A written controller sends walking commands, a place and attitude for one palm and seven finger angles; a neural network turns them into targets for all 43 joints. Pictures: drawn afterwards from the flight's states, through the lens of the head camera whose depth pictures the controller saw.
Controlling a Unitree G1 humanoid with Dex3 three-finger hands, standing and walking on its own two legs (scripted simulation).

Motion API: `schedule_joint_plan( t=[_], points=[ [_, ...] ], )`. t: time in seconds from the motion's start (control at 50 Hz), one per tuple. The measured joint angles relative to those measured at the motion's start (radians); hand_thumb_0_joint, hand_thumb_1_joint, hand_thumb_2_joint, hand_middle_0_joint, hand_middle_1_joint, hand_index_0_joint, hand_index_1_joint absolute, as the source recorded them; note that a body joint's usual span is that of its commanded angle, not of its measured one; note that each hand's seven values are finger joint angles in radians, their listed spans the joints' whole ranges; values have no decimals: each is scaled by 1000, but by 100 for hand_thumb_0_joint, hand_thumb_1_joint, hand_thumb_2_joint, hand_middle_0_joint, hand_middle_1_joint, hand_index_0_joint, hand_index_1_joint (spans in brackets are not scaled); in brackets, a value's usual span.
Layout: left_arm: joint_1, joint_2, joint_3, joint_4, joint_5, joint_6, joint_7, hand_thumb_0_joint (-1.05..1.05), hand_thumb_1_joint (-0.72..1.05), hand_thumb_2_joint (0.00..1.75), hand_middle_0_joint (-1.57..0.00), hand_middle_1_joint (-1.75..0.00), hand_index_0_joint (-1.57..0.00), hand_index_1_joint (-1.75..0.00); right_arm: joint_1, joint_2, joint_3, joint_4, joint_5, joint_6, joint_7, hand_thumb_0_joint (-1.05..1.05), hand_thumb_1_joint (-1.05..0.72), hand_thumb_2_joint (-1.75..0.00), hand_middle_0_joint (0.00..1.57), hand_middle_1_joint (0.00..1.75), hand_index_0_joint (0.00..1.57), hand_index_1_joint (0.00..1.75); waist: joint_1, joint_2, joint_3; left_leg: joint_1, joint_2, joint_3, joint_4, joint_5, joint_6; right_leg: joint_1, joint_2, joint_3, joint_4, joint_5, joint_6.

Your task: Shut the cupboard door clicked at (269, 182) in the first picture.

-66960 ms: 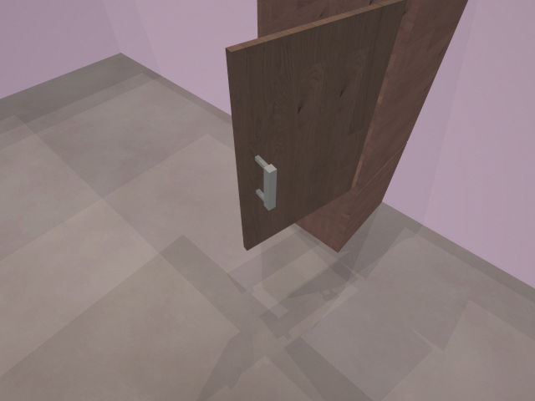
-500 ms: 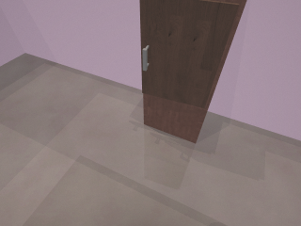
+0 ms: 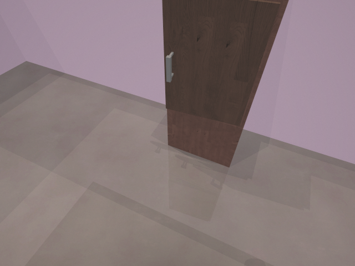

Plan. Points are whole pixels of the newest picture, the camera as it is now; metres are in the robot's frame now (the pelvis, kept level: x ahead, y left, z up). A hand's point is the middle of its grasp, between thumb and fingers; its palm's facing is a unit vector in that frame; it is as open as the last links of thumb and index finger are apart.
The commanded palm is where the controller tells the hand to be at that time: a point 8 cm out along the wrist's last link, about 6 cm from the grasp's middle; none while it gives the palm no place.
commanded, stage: look to check the result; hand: left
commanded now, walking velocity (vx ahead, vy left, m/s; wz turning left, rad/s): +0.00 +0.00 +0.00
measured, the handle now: (170, 67) +0.95 +0.08 -0.06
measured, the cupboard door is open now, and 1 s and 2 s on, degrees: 6 6 6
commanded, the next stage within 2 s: walk to a spot facing it in 0.46 s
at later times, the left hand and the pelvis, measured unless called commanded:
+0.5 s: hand out of the picture +0.04 +0.19 -0.17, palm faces +0.03 -0.97 -0.26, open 7.4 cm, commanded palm none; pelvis +0.01 -0.01 +0.00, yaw +0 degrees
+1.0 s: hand out of the picture +0.02 +0.20 -0.20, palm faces +0.24 -0.94 -0.24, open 7.4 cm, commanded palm none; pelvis +0.01 -0.01 -0.03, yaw +13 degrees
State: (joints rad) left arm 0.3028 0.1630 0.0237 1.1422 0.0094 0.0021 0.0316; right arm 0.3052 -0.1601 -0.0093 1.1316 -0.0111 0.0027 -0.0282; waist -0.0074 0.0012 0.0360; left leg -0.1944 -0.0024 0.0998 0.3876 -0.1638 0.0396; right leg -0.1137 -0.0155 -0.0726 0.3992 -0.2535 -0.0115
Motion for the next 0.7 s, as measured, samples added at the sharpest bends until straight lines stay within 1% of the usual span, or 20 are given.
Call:
schedule_joint_plan(
  t=[0.24, 0.6, 0.7],
  points=[
    [-39, 47, 0, 3, -1, -1, -5, 0, 91, 90, -20, -30, -20, -30, -56, -47, 0, -2, 1, 0, 5, 0, -91, -90, 20, 29, 20, 30, 4, 7, 9, 19, 5, -5, -15, 2, -9, 23, 7, -4, -20, 2, -7],
    [-101, 67, -5, -4, 0, -11, -12, 0, 91, 90, -20, -30, -20, -30, -127, -87, 6, -7, 1, -5, 10, 0, -90, -90, 20, 29, 20, 30, 6, 7, 1, 47, 18, -15, -44, 1, -30, 59, 24, -12, -66, 6, -23],
    [-111, 65, 2, -24, -2, 1, -3, 0, 91, 90, -20, -30, -20, -30, -119, -83, 3, -23, -1, 7, 9, 0, -90, -90, 20, 29, 20, 30, -3, 8, 5, 19, 15, -37, -8, -13, -36, 40, 20, -34, -27, -19, -27]
  ],
)
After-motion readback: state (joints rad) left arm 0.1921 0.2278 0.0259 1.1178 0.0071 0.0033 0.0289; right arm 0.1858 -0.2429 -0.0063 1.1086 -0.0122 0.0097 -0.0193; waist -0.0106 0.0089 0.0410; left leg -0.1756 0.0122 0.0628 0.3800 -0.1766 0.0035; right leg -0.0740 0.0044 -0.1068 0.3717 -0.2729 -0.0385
